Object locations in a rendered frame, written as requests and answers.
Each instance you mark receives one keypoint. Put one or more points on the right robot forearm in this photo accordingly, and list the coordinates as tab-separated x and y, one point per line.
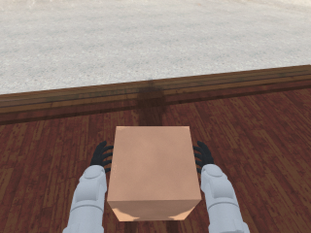
221	202

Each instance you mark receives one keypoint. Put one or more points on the left robot forearm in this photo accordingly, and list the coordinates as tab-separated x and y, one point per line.
87	206

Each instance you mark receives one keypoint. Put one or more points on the left robot hand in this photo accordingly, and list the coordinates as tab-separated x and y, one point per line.
98	156

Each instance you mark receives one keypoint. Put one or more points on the right robot hand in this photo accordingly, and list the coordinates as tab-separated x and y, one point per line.
205	156

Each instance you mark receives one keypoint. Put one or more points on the carton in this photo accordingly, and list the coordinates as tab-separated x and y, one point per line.
153	174

